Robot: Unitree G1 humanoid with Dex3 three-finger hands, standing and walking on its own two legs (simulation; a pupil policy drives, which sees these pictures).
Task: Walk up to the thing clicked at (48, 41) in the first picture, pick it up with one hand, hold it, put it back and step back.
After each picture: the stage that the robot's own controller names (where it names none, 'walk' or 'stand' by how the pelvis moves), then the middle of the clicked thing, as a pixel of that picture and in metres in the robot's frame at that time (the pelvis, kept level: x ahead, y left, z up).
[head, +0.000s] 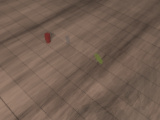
stand; (47, 38) +1.50 +0.37 -0.72
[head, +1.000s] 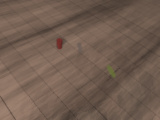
walk; (59, 43) +1.40 +0.15 -0.70
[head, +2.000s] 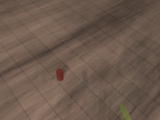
walk; (59, 74) +0.89 +0.12 -0.72
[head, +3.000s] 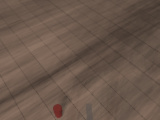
walk; (58, 111) +0.54 +0.17 -0.69
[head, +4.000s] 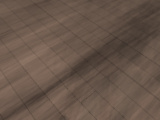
stand; out of the picture +0.37 +0.16 -0.71
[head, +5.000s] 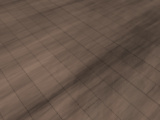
stand; out of the picture +0.36 +0.15 -0.72
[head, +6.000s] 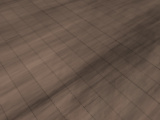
stand; out of the picture +0.39 +0.16 -0.73
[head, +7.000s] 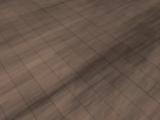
stand; out of the picture +0.37 +0.15 -0.73
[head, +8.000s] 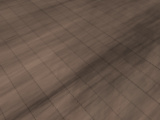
stand; out of the picture +0.37 +0.15 -0.73
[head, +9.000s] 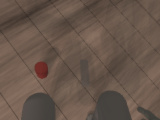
go down; (41, 70) +0.45 +0.15 -0.41
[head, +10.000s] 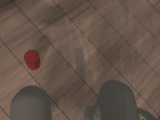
approach; (32, 60) +0.47 +0.15 -0.32
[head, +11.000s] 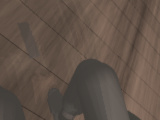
close in; out of the picture +0.47 +0.20 -0.23
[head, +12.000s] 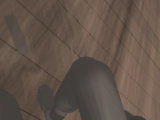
close; out of the picture +0.47 +0.22 -0.24
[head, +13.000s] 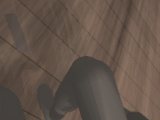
lift; out of the picture +0.44 +0.20 -0.24
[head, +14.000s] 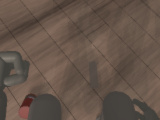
lift; (28, 105) +0.29 +0.23 -0.38
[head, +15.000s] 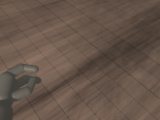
hold; out of the picture +0.17 +0.29 -0.70
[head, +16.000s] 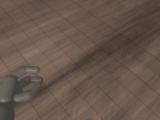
stand; out of the picture +0.19 +0.36 -0.71
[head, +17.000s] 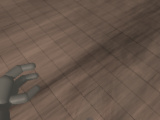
stand; out of the picture +0.20 +0.40 -0.69
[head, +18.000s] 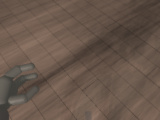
stand; out of the picture +0.21 +0.45 -0.68
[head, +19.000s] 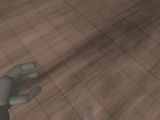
stand; out of the picture +0.22 +0.48 -0.66
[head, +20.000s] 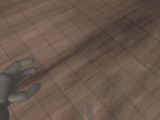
stand; out of the picture +0.24 +0.51 -0.65
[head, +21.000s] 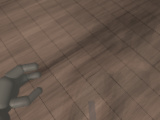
stand; out of the picture +0.25 +0.54 -0.63
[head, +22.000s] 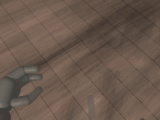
hold; out of the picture +0.25 +0.56 -0.61
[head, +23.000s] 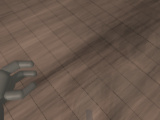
stand; out of the picture +0.24 +0.58 -0.68
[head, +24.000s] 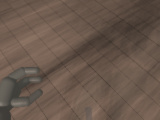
stand; out of the picture +0.24 +0.60 -0.67
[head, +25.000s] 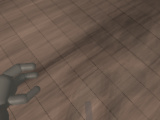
stand; out of the picture +0.26 +0.60 -0.64
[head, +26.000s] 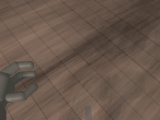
stand; out of the picture +0.26 +0.60 -0.65
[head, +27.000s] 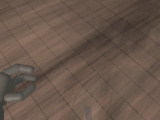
hold; out of the picture +0.24 +0.61 -0.67
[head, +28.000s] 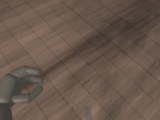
hold; out of the picture +0.24 +0.60 -0.67
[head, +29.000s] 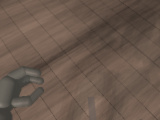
hold; out of the picture +0.26 +0.59 -0.61
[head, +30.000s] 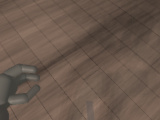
hold; out of the picture +0.26 +0.59 -0.63
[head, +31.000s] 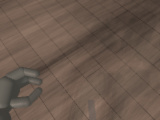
hold; out of the picture +0.26 +0.58 -0.63
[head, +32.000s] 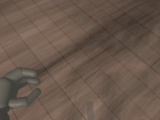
hold; out of the picture +0.26 +0.57 -0.64
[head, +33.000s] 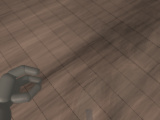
hold; out of the picture +0.24 +0.57 -0.67
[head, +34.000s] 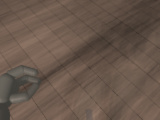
close; out of the picture +0.23 +0.56 -0.67
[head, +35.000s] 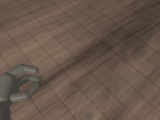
close; out of the picture +0.23 +0.55 -0.68
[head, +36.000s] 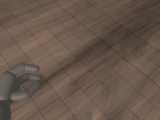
close; out of the picture +0.23 +0.54 -0.69
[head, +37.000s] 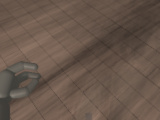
close; out of the picture +0.22 +0.54 -0.69
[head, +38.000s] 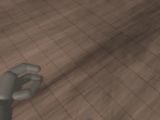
close; out of the picture +0.22 +0.53 -0.70
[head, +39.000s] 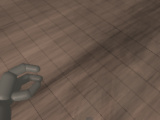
close; out of the picture +0.22 +0.53 -0.69
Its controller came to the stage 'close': yes
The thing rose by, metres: 0.14
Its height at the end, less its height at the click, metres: -0.02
